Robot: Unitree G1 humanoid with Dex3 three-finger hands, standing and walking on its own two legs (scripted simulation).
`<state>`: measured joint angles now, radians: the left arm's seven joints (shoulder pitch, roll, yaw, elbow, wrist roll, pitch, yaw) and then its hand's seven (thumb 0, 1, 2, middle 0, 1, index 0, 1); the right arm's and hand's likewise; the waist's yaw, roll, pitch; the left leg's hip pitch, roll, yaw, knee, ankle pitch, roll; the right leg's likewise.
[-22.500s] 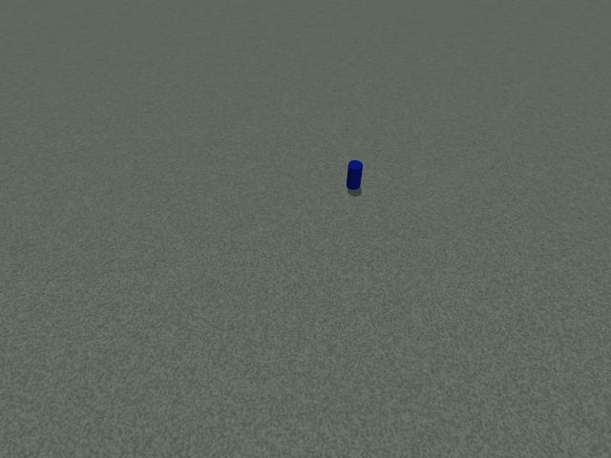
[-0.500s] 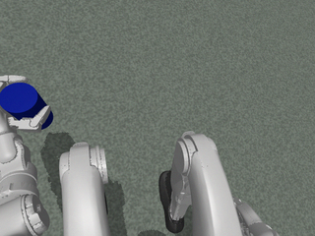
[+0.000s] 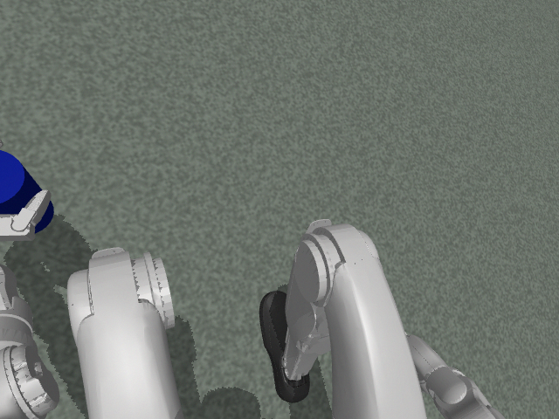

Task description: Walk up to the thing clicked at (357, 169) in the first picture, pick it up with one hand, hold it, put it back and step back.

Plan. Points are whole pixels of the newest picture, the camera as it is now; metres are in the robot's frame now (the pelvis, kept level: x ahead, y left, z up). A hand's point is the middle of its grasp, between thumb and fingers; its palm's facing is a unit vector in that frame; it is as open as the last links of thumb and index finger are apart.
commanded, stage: lower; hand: left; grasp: from the side
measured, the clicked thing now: (8, 197) +0.41 +0.30 -0.15
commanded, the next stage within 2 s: loosen in 1.02 s
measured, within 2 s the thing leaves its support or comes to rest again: rests again in 0.94 s
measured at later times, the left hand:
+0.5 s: hand (13, 196) +0.42 +0.30 -0.17, palm faces +0.44 -0.90 -0.02, open 9.8 cm
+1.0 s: hand (19, 198) +0.42 +0.30 -0.20, palm faces +0.45 -0.89 -0.01, open 9.8 cm
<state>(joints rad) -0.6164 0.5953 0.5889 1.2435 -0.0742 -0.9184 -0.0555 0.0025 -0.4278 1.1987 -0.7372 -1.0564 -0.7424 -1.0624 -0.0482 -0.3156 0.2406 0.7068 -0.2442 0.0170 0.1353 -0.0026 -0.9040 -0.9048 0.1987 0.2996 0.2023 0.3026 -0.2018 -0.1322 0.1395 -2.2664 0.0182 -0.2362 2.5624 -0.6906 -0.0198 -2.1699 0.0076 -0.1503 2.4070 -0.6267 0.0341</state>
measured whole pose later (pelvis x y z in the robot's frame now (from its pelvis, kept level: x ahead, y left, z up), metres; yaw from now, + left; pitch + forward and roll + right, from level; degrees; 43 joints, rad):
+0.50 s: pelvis -0.01 +0.01 -0.01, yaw -3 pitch +15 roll -15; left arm -0.62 0.75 0.62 1.38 -0.07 -1.03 0.01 0.00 -0.39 1.15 -0.72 -1.07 -0.72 -1.07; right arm -0.13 -0.36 0.40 0.64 -0.33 0.01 0.15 0.00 -0.89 -0.90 0.20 0.30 0.20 0.30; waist -0.24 -0.23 0.26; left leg -2.23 0.01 -0.32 2.64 -0.70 -0.02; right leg -2.10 0.03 -0.21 2.41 -0.60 0.06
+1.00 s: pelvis -0.01 +0.02 -0.01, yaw -5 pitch +12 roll -18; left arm -0.62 0.83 0.60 1.43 -0.06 -1.08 0.07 0.00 -0.38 1.14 -0.71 -1.07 -0.72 -1.07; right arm -0.18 -0.36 0.48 0.59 -0.37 0.01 0.16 -0.01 -0.88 -0.90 0.20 0.30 0.21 0.30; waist -0.23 -0.28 0.31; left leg -2.21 0.02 -0.37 2.67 -0.71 0.00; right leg -2.06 0.06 -0.25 2.40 -0.59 0.07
